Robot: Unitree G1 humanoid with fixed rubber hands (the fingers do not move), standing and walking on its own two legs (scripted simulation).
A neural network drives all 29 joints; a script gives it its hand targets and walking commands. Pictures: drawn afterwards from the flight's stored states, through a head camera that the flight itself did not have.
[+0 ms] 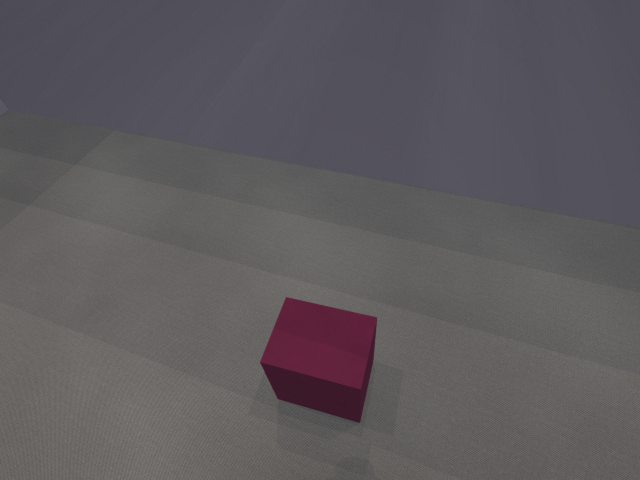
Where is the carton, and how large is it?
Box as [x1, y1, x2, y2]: [260, 297, 376, 422]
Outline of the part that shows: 286,297 260,361 277,397 283,400 359,422 373,358 376,317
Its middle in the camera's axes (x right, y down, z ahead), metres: +0.02 +0.35 +1.14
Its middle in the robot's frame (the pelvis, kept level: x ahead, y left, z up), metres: +0.53 +0.03 -0.63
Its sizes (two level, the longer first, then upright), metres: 0.266 0.201 0.295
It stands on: the floor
